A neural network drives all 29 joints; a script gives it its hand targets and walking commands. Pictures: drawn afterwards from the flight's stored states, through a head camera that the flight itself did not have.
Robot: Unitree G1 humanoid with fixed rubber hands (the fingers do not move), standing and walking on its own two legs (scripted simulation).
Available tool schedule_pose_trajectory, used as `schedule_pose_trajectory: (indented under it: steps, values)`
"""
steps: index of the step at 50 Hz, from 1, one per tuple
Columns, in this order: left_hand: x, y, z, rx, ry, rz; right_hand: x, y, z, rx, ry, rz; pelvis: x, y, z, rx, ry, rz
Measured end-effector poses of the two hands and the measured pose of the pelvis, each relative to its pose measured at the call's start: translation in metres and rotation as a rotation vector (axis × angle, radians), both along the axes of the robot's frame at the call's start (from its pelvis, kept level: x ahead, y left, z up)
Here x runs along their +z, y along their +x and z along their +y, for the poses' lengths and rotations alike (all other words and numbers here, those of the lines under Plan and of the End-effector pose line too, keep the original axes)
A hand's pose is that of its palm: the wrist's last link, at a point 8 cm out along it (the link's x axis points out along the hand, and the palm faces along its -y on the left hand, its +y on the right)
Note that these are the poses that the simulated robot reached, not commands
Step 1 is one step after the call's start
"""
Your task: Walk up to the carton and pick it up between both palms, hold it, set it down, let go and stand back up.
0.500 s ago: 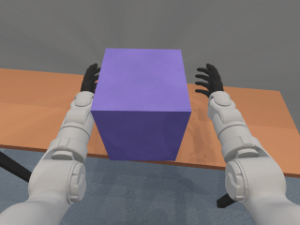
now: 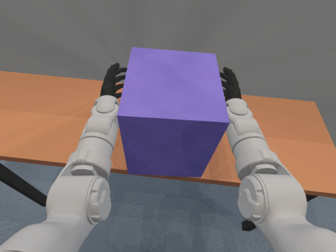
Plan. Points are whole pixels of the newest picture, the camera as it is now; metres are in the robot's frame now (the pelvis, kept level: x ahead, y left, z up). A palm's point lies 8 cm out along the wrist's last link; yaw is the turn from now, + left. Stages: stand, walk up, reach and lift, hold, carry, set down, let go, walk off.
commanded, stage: reach and lift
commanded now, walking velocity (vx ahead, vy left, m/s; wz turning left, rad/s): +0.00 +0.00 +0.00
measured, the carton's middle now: (169, 117) +0.43 +0.05 +0.06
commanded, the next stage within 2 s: none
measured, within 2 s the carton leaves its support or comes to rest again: leaves its support in 0.92 s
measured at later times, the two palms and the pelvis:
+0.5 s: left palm (109, 107) +0.41 +0.19 +0.11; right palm (235, 108) +0.44 -0.11 +0.12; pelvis +0.01 +0.00 +0.00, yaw +0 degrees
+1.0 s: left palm (117, 101) +0.41 +0.17 +0.12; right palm (243, 106) +0.44 -0.12 +0.12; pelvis +0.01 -0.01 +0.00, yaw -1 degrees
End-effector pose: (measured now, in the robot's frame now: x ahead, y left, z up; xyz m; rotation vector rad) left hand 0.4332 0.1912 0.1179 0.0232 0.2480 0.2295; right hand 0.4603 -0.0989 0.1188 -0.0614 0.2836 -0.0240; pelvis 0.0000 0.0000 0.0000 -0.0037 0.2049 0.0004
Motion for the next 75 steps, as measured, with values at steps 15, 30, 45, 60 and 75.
schedule_pose_trajectory:
  steps: [15, 30, 45, 60, 75]
  values:
    - [-0.006, -0.016, 0.001, 0.011, 0.008, -0.005, -0.002, -0.011, 0.001, 0.035, 0.004, -0.027, 0.001, 0.008, 0.000, 0.007, 0.003, -0.027]
    - [-0.008, -0.030, -0.010, -0.010, -0.008, -0.008, -0.003, -0.028, -0.012, 0.040, -0.005, -0.029, 0.001, 0.008, -0.005, -0.001, 0.003, -0.052]
    - [-0.001, -0.021, -0.020, -0.017, -0.015, -0.003, -0.001, -0.023, -0.022, 0.029, -0.003, -0.023, 0.001, 0.011, -0.007, -0.015, 0.003, -0.026]
    - [0.029, -0.022, -0.023, -0.006, -0.019, -0.029, 0.029, -0.023, -0.025, 0.028, 0.010, -0.050, 0.001, 0.013, -0.007, -0.020, 0.003, -0.058]
    - [0.047, -0.051, -0.020, -0.013, -0.028, -0.005, 0.047, -0.055, -0.023, 0.017, 0.016, -0.024, 0.002, -0.008, -0.004, -0.013, 0.000, -0.122]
